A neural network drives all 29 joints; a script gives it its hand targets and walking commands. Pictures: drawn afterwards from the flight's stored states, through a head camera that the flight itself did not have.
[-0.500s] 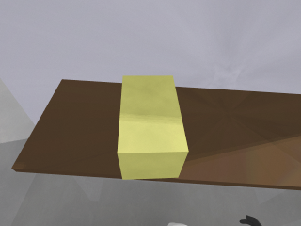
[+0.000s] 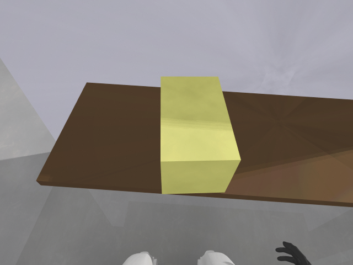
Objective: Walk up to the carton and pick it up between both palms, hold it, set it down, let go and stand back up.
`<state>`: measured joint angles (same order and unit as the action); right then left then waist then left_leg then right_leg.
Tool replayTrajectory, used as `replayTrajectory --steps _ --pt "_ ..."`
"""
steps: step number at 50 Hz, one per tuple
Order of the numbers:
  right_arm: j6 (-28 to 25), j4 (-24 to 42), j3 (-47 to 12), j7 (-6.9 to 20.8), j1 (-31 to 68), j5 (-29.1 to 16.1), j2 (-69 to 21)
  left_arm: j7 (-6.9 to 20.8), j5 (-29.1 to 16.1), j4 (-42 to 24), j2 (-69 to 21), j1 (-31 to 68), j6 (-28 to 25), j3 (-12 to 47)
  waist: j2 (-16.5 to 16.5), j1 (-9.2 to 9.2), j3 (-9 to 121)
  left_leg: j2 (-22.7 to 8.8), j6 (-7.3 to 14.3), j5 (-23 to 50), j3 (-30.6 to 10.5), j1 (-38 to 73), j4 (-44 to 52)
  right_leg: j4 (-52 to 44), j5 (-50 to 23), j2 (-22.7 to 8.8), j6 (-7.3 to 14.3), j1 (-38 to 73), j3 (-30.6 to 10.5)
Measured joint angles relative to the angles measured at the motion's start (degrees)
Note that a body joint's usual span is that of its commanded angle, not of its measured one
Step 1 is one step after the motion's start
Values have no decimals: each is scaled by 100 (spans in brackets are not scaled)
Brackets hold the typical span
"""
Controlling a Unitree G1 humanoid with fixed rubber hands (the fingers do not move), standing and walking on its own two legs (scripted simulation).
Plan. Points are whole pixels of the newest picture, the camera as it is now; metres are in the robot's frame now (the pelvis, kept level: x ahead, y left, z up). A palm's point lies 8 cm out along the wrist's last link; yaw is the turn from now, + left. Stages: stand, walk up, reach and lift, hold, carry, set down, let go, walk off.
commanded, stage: walk up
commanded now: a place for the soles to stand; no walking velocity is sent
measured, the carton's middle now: (191, 132) +0.46 -0.05 -0.01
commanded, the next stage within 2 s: reach and lift in 1.08 s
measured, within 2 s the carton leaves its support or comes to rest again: neither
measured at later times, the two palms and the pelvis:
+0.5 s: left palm out of the picture +0.06 +0.29 -0.09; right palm out of the picture +0.11 -0.29 -0.10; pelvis +0.00 +0.00 +0.00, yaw +0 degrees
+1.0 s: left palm out of the picture +0.07 +0.28 -0.09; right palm out of the picture +0.13 -0.30 -0.10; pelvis +0.00 -0.02 +0.00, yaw +0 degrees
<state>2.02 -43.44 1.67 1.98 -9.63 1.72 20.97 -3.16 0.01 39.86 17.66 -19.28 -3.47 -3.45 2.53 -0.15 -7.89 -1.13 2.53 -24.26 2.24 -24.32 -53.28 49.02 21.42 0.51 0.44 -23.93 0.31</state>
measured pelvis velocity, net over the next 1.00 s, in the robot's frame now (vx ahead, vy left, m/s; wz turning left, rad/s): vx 0.00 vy -0.02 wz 0.00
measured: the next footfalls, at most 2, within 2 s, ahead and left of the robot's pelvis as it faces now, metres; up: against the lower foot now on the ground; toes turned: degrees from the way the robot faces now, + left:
right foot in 0.30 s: +0.06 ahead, -0.15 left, +0.00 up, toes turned -1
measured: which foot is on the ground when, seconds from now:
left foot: down 0.00-1.00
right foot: down 0.00-0.00, up 0.02-0.28, down 0.30-1.00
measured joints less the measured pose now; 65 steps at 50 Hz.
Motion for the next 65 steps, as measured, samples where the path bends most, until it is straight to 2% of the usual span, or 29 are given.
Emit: replayTrajectory --steps 3,8,12,15,18,26,29,31,34,55,56,59,61,65 --pt "0 0 1 18 -92 0 1 0 0 2 6 1 65 0 7 2 -1 3 114 -17 -2 1 0 521 674 6 7 -108 3" --pt "-4 1 1 10 -175 0 0 0 0 27 9 -1 126 0 0 0 -23 5 136 12 2 -1 0 1030 761 4 7 -129 -1" --pt "-10 1 0 10 -193 0 -1 0 0 56 10 -2 133 0 -3 -2 -21 6 136 17 7 -3 0 846 750 3 7 59 -3" --pt "-10 2 1 8 -176 0 -1 0 0 84 11 -2 133 1 -2 -3 -22 7 135 16 12 -7 -2 27 349 2 -2 431 -5" --pt "6 0 1 -7 -126 0 0 0 0 85 9 0 108 0 39 0 -47 -2 135 10 8 -3 -2 95 349 5 -103 393 -1" --pt "-33 2 1 -15 -90 0 0 0 0 87 9 2 40 0 84 1 -54 -1 116 -8 8 -3 -3 212 398 3 -91 333 0" --pt "-76 1 1 -15 -89 0 -1 0 0 86 10 1 45 0 82 0 -53 -1 115 -15 10 -5 -2 405 681 2 -30 242 -3" --pt "-75 1 1 -15 -75 0 -1 0 0 86 11 0 45 1 80 -1 -51 0 103 -17 12 -6 -2 182 402 1 34 304 -4" --pt "-29 0 1 -15 -19 0 0 0 0 87 10 2 40 1 85 0 -52 -4 101 -23 10 -4 -2 203 374 0 -20 291 -2" --pt "-26 1 1 -17 115 0 0 0 0 87 10 2 -6 0 79 0 -48 0 76 -75 10 -7 -2 222 459 -8 -35 277 -4" --pt "-141 -106 20 -4 141 56 -9 1 0 97 9 18 66 1 77 0 -25 0 51 -73 10 -22 -2 224 461 -10 -35 261 -4" --pt "-947 -1029 247 177 498 416 -65 6 -1 107 9 388 1175 1 55 1 57 0 -42 -68 10 -135 -36 284 487 -14 -2 138 -4" --pt "-1245 -1292 333 269 658 482 -66 6 0 96 9 720 1673 0 34 2 -8 0 -48 -60 10 -157 -54 317 483 -15 -2 109 -4" --pt "-1648 -1314 404 314 688 471 -67 6 0 -161 3 1158 1946 1 -13 1 -65 -5 -55 -49 9 -155 -53 338 480 -15 -53 100 -4"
